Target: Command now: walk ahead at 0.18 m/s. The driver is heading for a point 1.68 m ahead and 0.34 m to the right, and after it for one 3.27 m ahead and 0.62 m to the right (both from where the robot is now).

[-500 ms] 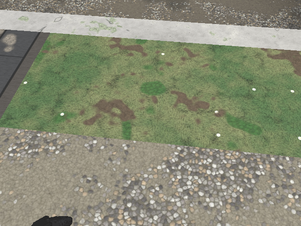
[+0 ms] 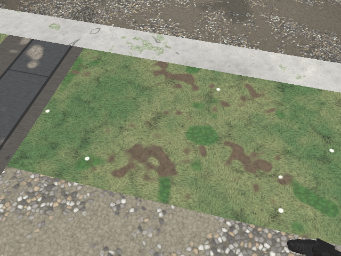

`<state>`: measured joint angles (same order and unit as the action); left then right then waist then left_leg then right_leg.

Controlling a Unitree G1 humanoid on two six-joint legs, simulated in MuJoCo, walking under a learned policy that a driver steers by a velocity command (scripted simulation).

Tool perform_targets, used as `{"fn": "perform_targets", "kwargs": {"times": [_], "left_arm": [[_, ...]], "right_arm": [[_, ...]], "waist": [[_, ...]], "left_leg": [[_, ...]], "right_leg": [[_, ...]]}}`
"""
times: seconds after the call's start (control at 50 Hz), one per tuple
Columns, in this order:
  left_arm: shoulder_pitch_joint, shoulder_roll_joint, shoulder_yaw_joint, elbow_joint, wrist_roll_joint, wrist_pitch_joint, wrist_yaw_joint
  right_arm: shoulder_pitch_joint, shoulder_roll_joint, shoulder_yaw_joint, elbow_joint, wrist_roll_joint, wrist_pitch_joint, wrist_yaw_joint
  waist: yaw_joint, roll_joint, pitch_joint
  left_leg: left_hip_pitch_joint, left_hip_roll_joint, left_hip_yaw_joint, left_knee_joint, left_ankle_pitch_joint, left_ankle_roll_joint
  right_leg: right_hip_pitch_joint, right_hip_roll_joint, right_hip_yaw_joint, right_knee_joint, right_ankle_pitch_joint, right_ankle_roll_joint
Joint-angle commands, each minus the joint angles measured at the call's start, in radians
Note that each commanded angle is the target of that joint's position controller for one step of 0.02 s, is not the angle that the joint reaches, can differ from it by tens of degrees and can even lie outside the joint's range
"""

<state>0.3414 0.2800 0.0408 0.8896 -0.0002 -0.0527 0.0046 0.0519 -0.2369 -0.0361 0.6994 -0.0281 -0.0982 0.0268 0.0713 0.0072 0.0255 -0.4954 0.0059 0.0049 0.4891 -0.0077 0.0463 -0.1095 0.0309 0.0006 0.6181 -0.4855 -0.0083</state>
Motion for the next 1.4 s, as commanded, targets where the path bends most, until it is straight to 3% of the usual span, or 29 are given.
{"fn": "perform_targets", "kwargs": {"times": [0.02, 0.04, 0.06, 0.08, 0.1, 0.14, 0.2, 0.26, 0.28, 0.3, 0.32, 0.34, 0.36, 0.46, 0.6, 0.84, 1.24, 1.26, 1.3, 1.32, 1.36, 1.4], "left_arm": [[0.180, 0.096, 0.003, -0.010, -0.006, -0.013, -0.011], [0.087, 0.126, 0.014, -0.035, -0.024, -0.001, -0.010], [0.018, 0.114, 0.014, -0.048, -0.019, 0.014, 0.000], [-0.015, 0.107, 0.019, -0.053, -0.008, 0.035, 0.010], [0.000, 0.089, 0.017, -0.049, -0.005, 0.054, 0.017], [0.034, 0.048, 0.009, -0.030, 0.001, 0.071, 0.031], [0.019, 0.046, 0.010, -0.016, 0.008, 0.077, 0.035], [-0.009, 0.046, 0.013, -0.012, 0.027, 0.078, 0.030], [-0.025, 0.057, 0.013, -0.024, 0.037, 0.076, 0.030], [-0.042, 0.098, 0.017, -0.039, 0.034, 0.074, 0.035], [-0.077, 0.140, 0.031, -0.022, 0.020, 0.070, 0.036], [-0.101, 0.090, 0.021, -0.025, 0.019, 0.059, 0.032], [-0.110, 0.060, 0.012, -0.017, 0.024, 0.049, 0.032], [-0.077, 0.057, 0.011, 0.018, 0.008, 0.019, 0.029], [-0.060, 0.047, 0.008, 0.057, 0.004, 0.027, 0.032], [-0.059, 0.024, 0.004, 0.115, 0.004, 0.039, 0.033], [-0.011, -0.003, -0.009, 0.182, 0.005, 0.039, 0.040], [0.012, -0.010, -0.010, 0.195, 0.003, 0.040, 0.041], [0.012, 0.020, 0.001, 0.188, -0.007, 0.044, 0.047], [0.013, 0.025, 0.004, 0.178, -0.010, 0.041, 0.049], [0.049, 0.034, 0.010, 0.175, -0.020, 0.020, 0.046], [0.115, 0.075, 0.027, 0.188, -0.027, 0.002, 0.037]], "right_arm": [[0.300, -0.139, -0.039, 0.014, 0.009, 0.020, -0.006], [0.227, -0.128, -0.034, 0.010, 0.024, 0.029, -0.005], [0.151, -0.112, -0.026, 0.005, 0.025, 0.035, -0.008], [0.090, -0.098, -0.019, 0.001, 0.020, 0.039, -0.009], [0.046, -0.107, -0.022, 0.004, 0.008, 0.044, -0.010], [0.008, -0.113, -0.027, 0.012, -0.006, 0.048, -0.013], [0.014, -0.109, -0.026, 0.039, 0.002, 0.053, -0.024], [0.017, -0.087, -0.015, 0.068, 0.015, 0.066, -0.030], [0.044, -0.068, -0.008, 0.088, 0.013, 0.068, -0.030], [0.066, -0.070, -0.008, 0.097, 0.009, 0.069, -0.030], [0.101, -0.069, -0.014, 0.102, 0.017, 0.073, -0.036], [0.084, -0.084, -0.016, 0.112, 0.011, 0.075, -0.043], [0.088, -0.082, -0.018, 0.118, 0.013, 0.076, -0.046], [0.106, -0.069, -0.019, 0.171, 0.016, 0.078, -0.048], [0.111, -0.073, -0.022, 0.236, 0.026, 0.086, -0.052], [0.103, -0.082, -0.023, 0.319, 0.030, 0.105, -0.066], [0.115, -0.062, -0.014, 0.397, 0.030, 0.109, -0.070], [0.135, -0.054, -0.012, 0.408, 0.030, 0.110, -0.071], [0.150, -0.075, -0.022, 0.411, 0.041, 0.111, -0.073], [0.142, -0.077, -0.023, 0.404, 0.042, 0.104, -0.073], [0.127, -0.054, -0.020, 0.387, 0.046, 0.075, -0.065], [0.096, -0.018, -0.014, 0.366, 0.049, 0.044, -0.049]], "waist": [[-0.115, 0.175, -0.476], [-0.108, 0.128, -0.346], [-0.091, 0.061, -0.251], [-0.066, 0.049, -0.181], [-0.032, 0.084, -0.150], [-0.012, 0.132, -0.142], [-0.023, 0.125, -0.169], [-0.015, 0.107, -0.111], [-0.019, 0.084, -0.071], [-0.045, 0.026, -0.021], [-0.095, -0.119, 0.016], [-0.082, -0.132, 0.032], [-0.091, -0.144, 0.026], [-0.073, -0.059, -0.018], [-0.063, -0.009, -0.051], [-0.070, -0.012, -0.024], [-0.074, -0.007, 0.019], [-0.073, -0.009, -0.002], [-0.074, -0.026, 0.047], [-0.069, -0.025, 0.090], [-0.054, -0.051, 0.130], [-0.031, -0.145, 0.120]], "left_leg": [[0.765, 0.385, -0.459, 0.021, 0.748, 0.306], [0.655, 0.342, -0.384, -0.026, 0.563, 0.268], [0.522, 0.301, -0.341, -0.075, 0.407, 0.233], [0.380, 0.275, -0.301, -0.124, 0.292, 0.212], [0.252, 0.242, -0.254, -0.170, 0.199, 0.191], [0.135, 0.197, -0.179, -0.210, 0.133, 0.184], [0.119, 0.189, -0.159, -0.229, -0.077, 0.174], [0.041, 0.140, -0.143, -0.235, -0.454, 0.095], [0.022, 0.116, -0.139, -0.226, -0.540, 0.047], [0.030, 0.075, -0.115, -0.174, -0.545, 0.008], [0.125, 0.013, -0.038, -0.138, -0.440, -0.020], [0.217, 0.009, -0.027, -0.085, -0.353, -0.030], [0.262, 0.010, -0.023, -0.063, -0.297, -0.024], [0.275, 0.024, -0.029, -0.046, -0.145, -0.002], [0.315, 0.028, -0.025, -0.019, 0.002, -0.007], [0.337, 0.031, -0.024, -0.024, 0.014, -0.012], [0.316, 0.025, -0.021, -0.062, -0.104, -0.020], [0.323, 0.012, -0.009, -0.062, -0.221, -0.018], [0.247, -0.015, 0.011, -0.033, -0.565, 0.002], [0.191, -0.009, -0.001, -0.028, -0.659, 0.014], [0.122, 0.001, -0.011, 0.016, -0.638, 0.022], [0.037, -0.023, 0.050, 0.164, -0.484, 0.004]], "right_leg": [[-0.388, -0.018, 0.139, 0.566, -0.242, 0.037], [-0.458, -0.050, 0.113, 0.581, -0.198, 0.048], [-0.467, -0.082, 0.088, 0.540, -0.135, 0.058], [-0.428, -0.108, 0.084, 0.474, -0.089, 0.067], [-0.336, -0.120, 0.074, 0.393, -0.043, 0.073], [-0.207, -0.097, 0.031, 0.264, 0.013, 0.080], [-0.112, -0.092, 0.019, 0.110, 0.172, 0.060], [-0.013, -0.072, -0.007, -0.055, 0.292, 0.022], [-0.015, -0.102, 0.030, -0.119, 0.303, 0.001], [-0.068, -0.157, 0.087, -0.189, 0.246, -0.027], [-0.230, -0.146, 0.090, -0.221, 0.024, -0.049], [-0.312, -0.130, 0.090, -0.268, -0.052, -0.037], [-0.333, -0.131, 0.090, -0.285, -0.044, -0.019], [-0.216, -0.107, 0.056, -0.216, 0.202, 0.005], [-0.149, -0.089, 0.030, -0.179, 0.368, -0.002], [-0.128, -0.072, 0.009, -0.198, 0.392, 0.001], [-0.149, -0.059, -0.004, -0.235, 0.270, 0.005], [-0.142, -0.050, -0.014, -0.239, 0.165, 0.000], [-0.193, -0.046, 0.000, -0.230, -0.133, -0.038], [-0.226, -0.063, 0.026, -0.240, -0.235, -0.059], [-0.225, -0.123, 0.118, -0.272, -0.289, -0.102], [-0.134, -0.240, 0.292, -0.365, -0.334, -0.167]]}}
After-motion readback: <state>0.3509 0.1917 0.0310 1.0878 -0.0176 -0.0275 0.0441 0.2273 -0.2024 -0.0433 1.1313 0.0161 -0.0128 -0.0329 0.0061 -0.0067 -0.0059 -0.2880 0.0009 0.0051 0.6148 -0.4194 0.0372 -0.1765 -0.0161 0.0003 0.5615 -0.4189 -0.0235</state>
